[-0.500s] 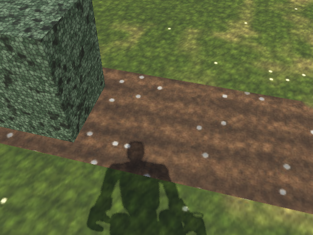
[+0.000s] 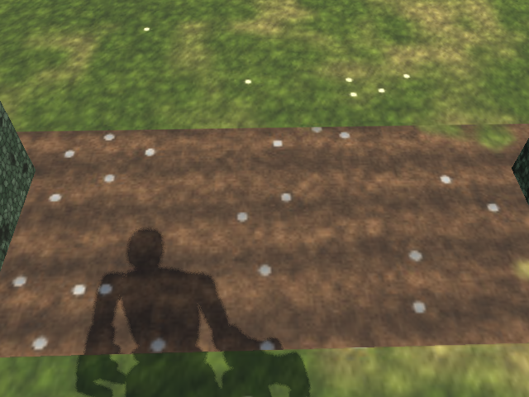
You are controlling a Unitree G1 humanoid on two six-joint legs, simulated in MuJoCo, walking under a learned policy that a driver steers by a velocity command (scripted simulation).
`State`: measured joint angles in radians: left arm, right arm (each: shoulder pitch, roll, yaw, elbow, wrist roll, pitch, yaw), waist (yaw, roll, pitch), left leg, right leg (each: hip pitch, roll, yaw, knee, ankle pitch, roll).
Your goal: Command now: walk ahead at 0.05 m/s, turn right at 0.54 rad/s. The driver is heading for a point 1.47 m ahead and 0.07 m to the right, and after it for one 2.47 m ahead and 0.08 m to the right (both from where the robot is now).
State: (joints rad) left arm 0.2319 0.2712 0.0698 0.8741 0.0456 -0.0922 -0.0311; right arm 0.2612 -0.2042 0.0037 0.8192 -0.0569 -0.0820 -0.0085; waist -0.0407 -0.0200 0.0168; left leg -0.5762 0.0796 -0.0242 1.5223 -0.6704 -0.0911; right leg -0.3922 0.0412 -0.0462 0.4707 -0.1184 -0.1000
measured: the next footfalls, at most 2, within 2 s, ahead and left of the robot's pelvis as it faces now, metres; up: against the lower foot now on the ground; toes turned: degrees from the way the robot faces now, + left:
left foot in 0.24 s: +0.11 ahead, +0.14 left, +0.00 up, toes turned -9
right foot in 0.64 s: +0.05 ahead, -0.08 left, +0.00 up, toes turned -19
